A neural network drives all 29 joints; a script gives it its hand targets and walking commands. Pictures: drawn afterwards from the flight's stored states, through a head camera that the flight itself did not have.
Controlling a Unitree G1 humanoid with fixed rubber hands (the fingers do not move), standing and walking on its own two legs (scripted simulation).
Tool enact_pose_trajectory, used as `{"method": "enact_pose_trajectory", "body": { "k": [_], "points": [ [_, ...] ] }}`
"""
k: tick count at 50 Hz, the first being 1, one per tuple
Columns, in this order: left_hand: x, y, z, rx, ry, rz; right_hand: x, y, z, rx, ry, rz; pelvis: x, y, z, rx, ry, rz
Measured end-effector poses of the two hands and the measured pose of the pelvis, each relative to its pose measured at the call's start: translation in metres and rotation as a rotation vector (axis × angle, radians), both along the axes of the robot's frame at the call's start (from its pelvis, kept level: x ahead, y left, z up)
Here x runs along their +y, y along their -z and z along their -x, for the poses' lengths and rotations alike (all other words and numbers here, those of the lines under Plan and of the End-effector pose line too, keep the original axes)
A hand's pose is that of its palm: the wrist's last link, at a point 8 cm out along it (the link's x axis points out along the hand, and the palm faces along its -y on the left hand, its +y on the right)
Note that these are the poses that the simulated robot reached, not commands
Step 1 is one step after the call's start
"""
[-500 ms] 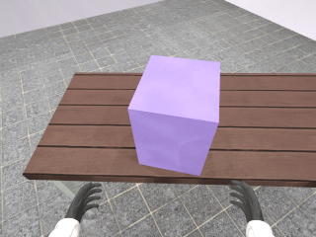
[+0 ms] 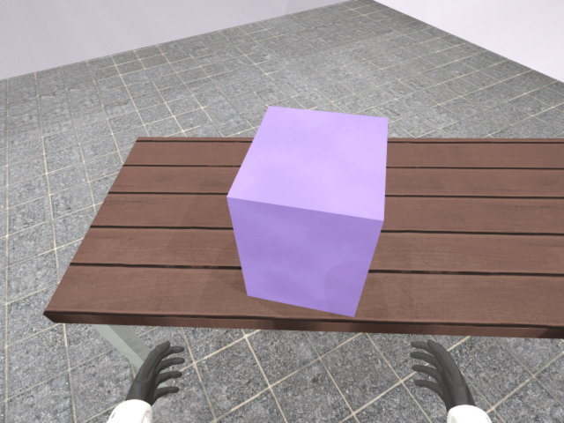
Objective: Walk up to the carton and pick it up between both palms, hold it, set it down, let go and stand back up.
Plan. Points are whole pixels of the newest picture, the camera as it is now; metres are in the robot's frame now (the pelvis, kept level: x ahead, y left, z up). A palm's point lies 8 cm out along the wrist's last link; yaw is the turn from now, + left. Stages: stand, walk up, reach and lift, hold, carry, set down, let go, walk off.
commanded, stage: set down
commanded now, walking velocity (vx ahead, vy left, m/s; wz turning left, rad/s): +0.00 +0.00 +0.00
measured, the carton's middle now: (312, 213) +0.46 -0.04 +0.00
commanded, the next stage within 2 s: let go in 0.50 s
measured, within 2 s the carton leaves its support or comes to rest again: neither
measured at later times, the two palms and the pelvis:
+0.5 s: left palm (144, 416) +0.16 +0.23 -0.07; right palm (465, 421) +0.14 -0.22 -0.08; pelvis -0.01 +0.00 +0.00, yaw -2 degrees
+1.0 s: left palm (147, 411) +0.16 +0.22 -0.07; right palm (471, 418) +0.14 -0.24 -0.08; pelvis -0.01 -0.01 +0.00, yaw -2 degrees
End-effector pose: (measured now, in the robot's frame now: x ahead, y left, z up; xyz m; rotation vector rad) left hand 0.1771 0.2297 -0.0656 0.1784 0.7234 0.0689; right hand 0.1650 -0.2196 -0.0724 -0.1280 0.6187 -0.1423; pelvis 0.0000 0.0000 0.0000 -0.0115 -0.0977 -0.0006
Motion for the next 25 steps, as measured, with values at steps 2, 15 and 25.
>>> {"method": "enact_pose_trajectory", "body": {
  "k": [2,15,25],
  "points": [
    [-0.001,-0.001,0.000,-0.007,0.000,0.006,-0.001,-0.002,0.001,-0.008,0.005,0.005,-0.001,0.000,0.001,-0.002,0.003,-0.001],
    [-0.004,0.003,0.012,0.030,-0.018,-0.005,0.000,-0.004,0.013,0.008,-0.020,0.012,-0.003,0.000,0.010,-0.021,0.019,-0.010],
    [-0.005,0.007,0.021,0.071,-0.026,-0.023,-0.005,0.003,0.027,0.059,-0.013,0.019,-0.001,0.001,0.013,-0.019,0.027,-0.013]
  ]
}}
